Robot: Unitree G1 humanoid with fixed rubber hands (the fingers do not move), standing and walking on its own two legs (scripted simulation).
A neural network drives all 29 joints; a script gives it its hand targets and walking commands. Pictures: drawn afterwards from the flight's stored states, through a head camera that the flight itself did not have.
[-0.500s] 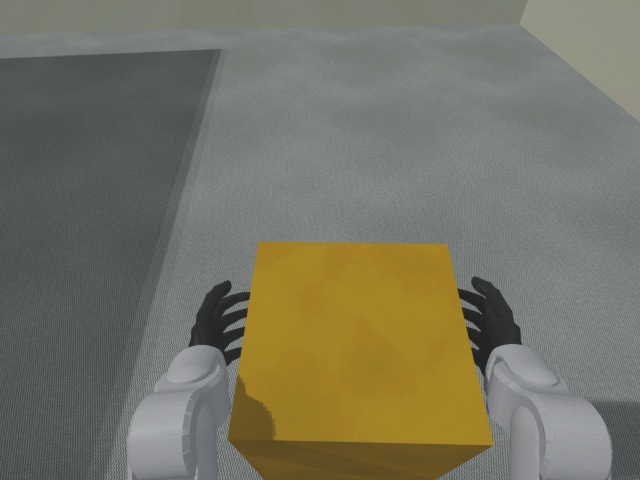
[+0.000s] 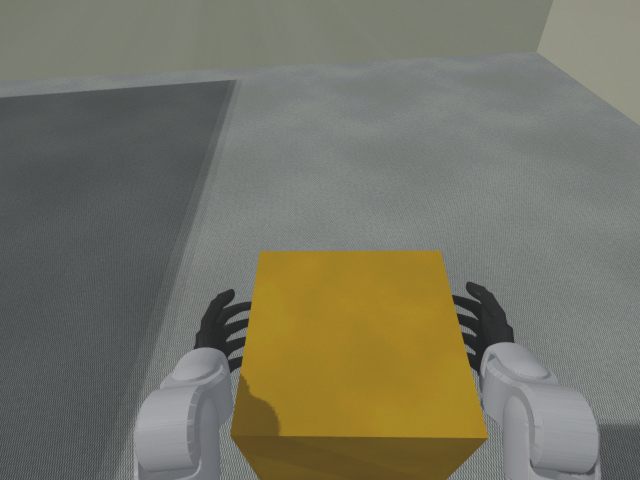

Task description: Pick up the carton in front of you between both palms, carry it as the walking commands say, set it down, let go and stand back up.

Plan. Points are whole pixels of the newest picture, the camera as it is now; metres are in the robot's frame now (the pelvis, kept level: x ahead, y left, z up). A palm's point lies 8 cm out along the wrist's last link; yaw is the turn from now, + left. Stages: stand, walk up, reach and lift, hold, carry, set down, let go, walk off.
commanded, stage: carry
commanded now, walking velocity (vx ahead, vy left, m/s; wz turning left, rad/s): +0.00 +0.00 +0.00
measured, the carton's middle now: (349, 378) +0.26 +0.00 +0.03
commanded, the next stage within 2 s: hold in 1.40 s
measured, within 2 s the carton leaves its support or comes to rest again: neither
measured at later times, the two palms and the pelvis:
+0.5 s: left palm (204, 365) +0.24 +0.16 +0.09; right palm (482, 364) +0.24 -0.14 +0.09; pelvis +0.00 +0.01 +0.00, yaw +0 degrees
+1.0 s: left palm (212, 393) +0.23 +0.16 +0.05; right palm (472, 392) +0.23 -0.14 +0.05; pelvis -0.04 +0.02 +0.00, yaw +0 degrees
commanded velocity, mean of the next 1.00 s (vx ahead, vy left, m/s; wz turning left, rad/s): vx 0.00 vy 0.00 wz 0.00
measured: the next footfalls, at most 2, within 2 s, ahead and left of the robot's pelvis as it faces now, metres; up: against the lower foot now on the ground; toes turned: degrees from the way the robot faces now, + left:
none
